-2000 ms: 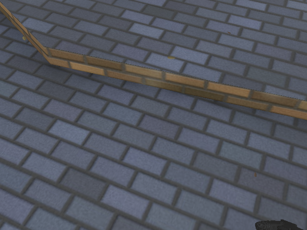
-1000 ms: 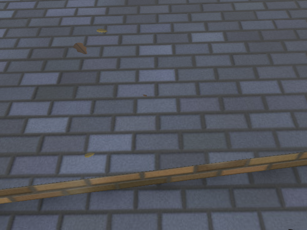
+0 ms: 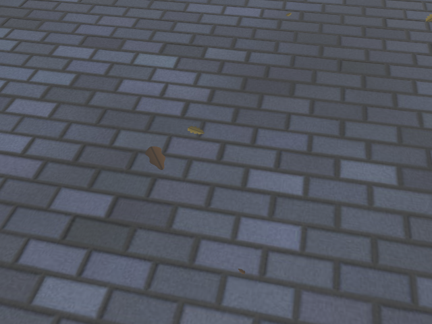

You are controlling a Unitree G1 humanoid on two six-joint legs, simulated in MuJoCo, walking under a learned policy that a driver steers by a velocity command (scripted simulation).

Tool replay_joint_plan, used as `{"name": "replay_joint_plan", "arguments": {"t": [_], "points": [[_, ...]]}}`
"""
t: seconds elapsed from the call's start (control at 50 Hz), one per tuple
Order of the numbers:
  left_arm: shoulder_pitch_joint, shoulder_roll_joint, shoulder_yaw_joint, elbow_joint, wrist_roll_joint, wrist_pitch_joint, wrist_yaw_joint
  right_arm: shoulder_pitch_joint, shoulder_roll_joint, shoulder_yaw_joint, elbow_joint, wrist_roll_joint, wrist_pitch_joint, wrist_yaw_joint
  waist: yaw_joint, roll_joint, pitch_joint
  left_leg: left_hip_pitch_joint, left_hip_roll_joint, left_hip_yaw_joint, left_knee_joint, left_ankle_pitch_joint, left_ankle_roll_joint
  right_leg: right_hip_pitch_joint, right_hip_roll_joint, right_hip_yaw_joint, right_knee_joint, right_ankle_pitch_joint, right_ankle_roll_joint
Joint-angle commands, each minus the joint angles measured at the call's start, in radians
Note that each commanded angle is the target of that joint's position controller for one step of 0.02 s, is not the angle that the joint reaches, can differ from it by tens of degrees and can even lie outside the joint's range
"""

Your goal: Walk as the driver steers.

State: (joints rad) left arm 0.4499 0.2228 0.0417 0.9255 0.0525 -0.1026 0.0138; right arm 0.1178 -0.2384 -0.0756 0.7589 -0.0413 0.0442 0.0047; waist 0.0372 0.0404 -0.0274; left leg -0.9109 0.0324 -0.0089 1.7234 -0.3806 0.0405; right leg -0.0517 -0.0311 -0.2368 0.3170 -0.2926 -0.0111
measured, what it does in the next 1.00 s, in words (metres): climbs: left foot 0.14 m higher, then right foot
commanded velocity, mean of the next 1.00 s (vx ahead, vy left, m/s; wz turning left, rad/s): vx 0.50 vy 0.00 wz -0.11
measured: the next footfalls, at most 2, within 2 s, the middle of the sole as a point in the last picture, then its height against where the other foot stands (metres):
left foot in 0.24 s outside the picture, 0.14 m higher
right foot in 0.88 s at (205, 282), level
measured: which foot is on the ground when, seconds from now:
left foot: up 0.00-0.22, down 0.24-0.88, up 0.90-1.00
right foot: down 0.00-0.26, up 0.28-0.86, down 0.88-1.00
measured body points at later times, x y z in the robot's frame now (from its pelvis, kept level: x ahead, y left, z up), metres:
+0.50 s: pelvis +0.30 +0.14 +0.11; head +0.33 +0.15 +0.56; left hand +0.41 +0.38 -0.01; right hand +0.37 -0.11 -0.02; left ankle +0.31 +0.17 -0.60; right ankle +0.33 -0.04 -0.46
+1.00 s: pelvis +0.57 +0.14 +0.12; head +0.58 +0.16 +0.57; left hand +0.67 +0.41 -0.01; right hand +0.62 -0.12 +0.01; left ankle +0.49 +0.27 -0.49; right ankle +0.55 +0.11 -0.60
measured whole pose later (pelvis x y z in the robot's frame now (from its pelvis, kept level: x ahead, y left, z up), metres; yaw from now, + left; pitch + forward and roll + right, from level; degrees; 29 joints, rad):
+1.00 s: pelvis +0.57 +0.14 +0.12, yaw -10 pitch +0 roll -2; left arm 0.32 0.26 0.09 0.85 0.01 -0.01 0.01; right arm 0.28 -0.21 -0.04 0.79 -0.02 -0.08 -0.02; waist 0.02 0.01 0.00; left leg -0.44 0.02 0.00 1.31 -0.32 -0.01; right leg -0.22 0.17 -0.07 0.50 -0.28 -0.16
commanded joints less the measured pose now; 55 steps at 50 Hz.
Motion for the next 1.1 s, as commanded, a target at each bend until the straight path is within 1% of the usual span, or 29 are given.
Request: {"name": "replay_joint_plan", "arguments": {"t": [0.02,0.06,0.1,0.14,0.16,0.18,0.2,0.22,0.24,0.26,0.28,0.3,0.32,0.34,0.36,0.4,0.44,0.48,0.56,0.68,0.82,0.86,0.88,0.9,0.92,0.96,0.98,1.02,1.1], "points": [[0.077,0.105,0.019,0.0,0.012,-0.018,0.004,-0.195,0.007,0.015,-0.16,-0.002,-0.009,-0.017,0.004,-0.082,0.178,-0.478,0.009,-0.043,0.181,-0.115,0.027,0.168,-0.358,0.242,-0.179,-0.002,-0.161],[0.136,0.119,0.016,0.038,0.015,-0.028,-0.004,-0.341,0.08,0.048,-0.254,0.007,-0.013,-0.038,0.024,-0.115,0.199,-0.7,0.008,-0.036,0.371,-0.251,0.078,0.265,-0.405,0.224,-0.184,0.085,-0.147],[0.131,0.109,0.007,0.06,0.013,-0.031,-0.004,-0.408,0.081,0.063,-0.315,0.013,-0.025,-0.045,0.009,-0.077,0.214,-0.688,0.017,-0.007,0.234,-0.282,0.1,0.233,-0.36,0.135,-0.229,0.066,-0.102],[0.109,0.094,-0.006,0.084,-0.001,-0.012,0.011,-0.439,0.106,0.092,-0.384,0.012,-0.032,-0.02,-0.022,-0.083,0.204,-0.501,0.043,0.097,-0.033,-0.229,0.1,0.101,-0.266,0.025,-0.298,0.141,-0.08],[0.05,0.111,-0.006,0.062,-0.025,0.002,0.019,-0.341,0.12,0.105,-0.37,0.018,-0.022,0.013,-0.068,-0.076,0.137,-0.169,0.071,0.138,-0.26,-0.053,0.126,-0.051,-0.239,-0.06,-0.358,0.324,-0.104],[-0.002,0.102,-0.011,0.025,-0.047,0.007,0.015,-0.239,0.096,0.095,-0.331,0.024,-0.014,0.025,-0.08,-0.086,0.073,0.156,0.003,0.232,-0.391,0.02,0.14,-0.161,-0.207,-0.106,-0.326,0.717,-0.134],[-0.011,0.195,0.005,0.002,-0.063,0.003,0.013,-0.125,0.053,0.074,-0.294,0.014,-0.009,0.028,-0.132,-0.165,-0.035,0.341,-0.076,0.271,-0.389,-0.002,0.146,-0.105,-0.253,-0.087,-0.169,1.35,-0.152],[-0.032,0.283,0.032,-0.014,-0.073,0.005,0.002,0.061,0.009,0.049,-0.24,0.021,-0.015,0.026,-0.215,-0.228,-0.16,0.492,-0.125,0.243,-0.477,-0.004,0.159,-0.019,-0.276,-0.065,0.063,1.647,-0.152],[-0.045,0.343,0.059,-0.025,-0.099,0.007,-0.018,0.251,-0.021,0.032,-0.187,0.026,-0.022,0.02,-0.294,-0.259,-0.31,0.715,-0.163,0.155,-0.672,0.031,0.18,0.022,-0.272,-0.043,0.337,1.663,-0.115],[0.011,0.284,0.057,-0.032,-0.09,0.002,-0.033,0.253,-0.113,-0.003,-0.162,0.025,-0.034,0.019,-0.258,-0.205,-0.375,0.903,-0.071,-0.192,-0.866,-0.035,0.188,-0.122,-0.213,0.064,0.704,0.851,-0.048],[0.051,0.133,0.032,-0.122,-0.085,0.005,-0.071,0.234,-0.275,-0.047,-0.125,0.048,-0.038,0.006,-0.168,0.237,-0.467,1.044,0.258,-0.834,-1.234,0.093,0.237,-0.481,0.066,0.191,1.204,-0.062,0.03],[0.024,0.082,0.032,-0.137,-0.07,-0.002,-0.071,0.224,-0.267,-0.061,-0.12,0.017,-0.035,0.005,-0.155,0.069,-0.491,1.0,0.287,-0.9,-1.335,0.089,0.157,-0.528,0.079,0.469,1.366,0.038,0.0],[0.026,0.042,0.032,-0.141,-0.079,0.006,-0.055,0.155,-0.215,-0.045,-0.086,0.006,-0.048,0.011,-0.082,0.005,-0.379,0.843,0.299,-0.816,-1.337,-0.048,0.143,-0.538,0.055,0.431,1.458,0.117,-0.007],[0.018,0.018,0.025,-0.144,-0.058,0.017,-0.036,0.114,-0.132,-0.022,-0.028,0.009,-0.064,0.015,-0.017,-0.064,-0.174,0.656,0.27,-0.684,-1.315,-0.043,0.098,-0.557,-0.009,0.365,1.399,0.158,-0.013],[-0.021,-0.005,0.018,-0.153,-0.028,0.028,-0.019,0.08,-0.048,0.001,0.002,0.002,-0.088,0.014,0.007,-0.066,-0.044,0.499,0.232,-0.545,-1.253,0.012,0.109,-0.581,-0.034,0.36,1.367,0.158,-0.028],[-0.043,-0.009,0.018,-0.171,-0.029,0.053,-0.001,0.076,0.021,0.022,0.047,-0.002,-0.122,0.025,0.024,-0.004,0.01,0.407,0.212,-0.404,-1.284,0.091,0.103,-0.62,-0.016,0.381,1.443,0.127,-0.07],[-0.1,-0.051,0.0,-0.206,-0.03,0.062,0.008,0.151,0.011,0.015,0.12,0.005,-0.15,0.023,0.039,0.0,0.032,0.46,0.19,-0.269,-1.298,0.25,0.059,-0.742,-0.001,0.428,1.404,0.124,-0.092],[-0.095,0.006,0.02,-0.176,-0.041,0.071,0.0,0.139,0.006,0.016,0.092,0.019,-0.16,0.013,0.026,-0.045,0.025,0.528,0.165,-0.134,-1.406,0.385,-0.012,-0.714,0.009,0.419,1.166,0.207,-0.07],[-0.222,0.016,0.029,-0.197,-0.047,0.089,-0.028,0.222,-0.035,0.009,0.104,0.042,-0.185,-0.005,-0.03,0.055,0.014,0.717,0.084,0.124,-1.496,0.745,-0.075,-0.71,0.044,0.247,0.851,0.363,-0.064],[-0.378,-0.015,0.013,-0.215,-0.042,0.095,-0.057,0.343,-0.041,0.018,0.114,0.026,-0.167,-0.05,-0.097,0.052,0.061,0.951,0.133,0.186,-1.562,0.81,-0.049,-0.683,0.027,0.12,0.494,0.382,-0.067],[-0.26,0.054,0.033,-0.184,-0.03,0.119,-0.047,0.37,-0.131,-0.002,0.126,0.023,-0.116,-0.103,-0.02,0.099,0.031,1.115,0.227,0.252,-1.233,1.47,-0.047,-0.426,0.131,0.028,0.305,0.045,-0.152],[-0.086,0.109,0.063,-0.134,-0.032,0.108,-0.035,0.31,-0.174,-0.019,0.095,0.014,-0.102,-0.091,0.077,0.056,-0.016,0.957,0.232,0.236,-0.921,1.341,-0.026,-0.194,0.144,0.091,0.212,-0.059,-0.217],[0.041,0.144,0.084,-0.105,-0.026,0.099,-0.024,0.208,-0.187,-0.025,0.06,0.03,-0.105,-0.078,0.188,-0.046,-0.06,0.741,0.152,0.249,-0.572,0.966,-0.023,0.022,0.059,0.228,0.107,-0.006,-0.29],[-0.041,0.206,0.093,-0.112,-0.028,0.096,-0.016,0.154,-0.025,0.01,-0.021,0.026,-0.118,-0.053,0.074,-0.272,-0.04,0.268,-0.061,0.196,-0.253,-0.081,-0.045,0.236,-0.186,0.666,0.091,0.093,-0.4],[-0.038,0.228,0.099,-0.125,-0.054,0.091,-0.01,0.147,-0.063,0.008,-0.072,0.021,-0.136,-0.033,0.07,-0.18,-0.067,0.105,-0.075,-0.055,-0.151,-0.088,-0.054,0.231,-0.286,0.942,-0.027,0.016,-0.535],[-0.115,0.113,0.067,-0.138,-0.053,0.083,-0.004,0.124,-0.12,0.001,-0.081,0.036,-0.168,-0.012,-0.009,0.015,0.089,0.107,0.019,-0.077,-0.322,0.059,-0.044,0.026,-0.246,0.769,-0.123,0.022,-0.43],[-0.154,0.101,0.058,-0.148,-0.048,0.071,-0.001,0.13,-0.118,0.001,-0.074,0.024,-0.16,-0.011,-0.054,0.067,0.115,0.149,0.043,-0.066,-0.4,0.079,-0.053,-0.041,-0.188,0.682,-0.126,0.118,-0.374],[-0.158,0.131,0.054,-0.157,-0.052,0.039,0.003,0.143,-0.09,0.013,-0.073,-0.006,-0.122,0.001,-0.078,0.05,0.105,0.231,0.06,-0.044,-0.515,0.075,-0.079,-0.13,-0.12,0.563,-0.125,0.302,-0.339],[-0.08,0.163,0.06,-0.146,-0.05,0.022,-0.016,-0.01,-0.045,0.041,-0.146,0.002,-0.093,0.014,-0.027,-0.049,0.106,0.297,0.051,0.033,-0.854,0.21,-0.103,-0.185,-0.023,0.451,-0.111,0.506,-0.267]]}}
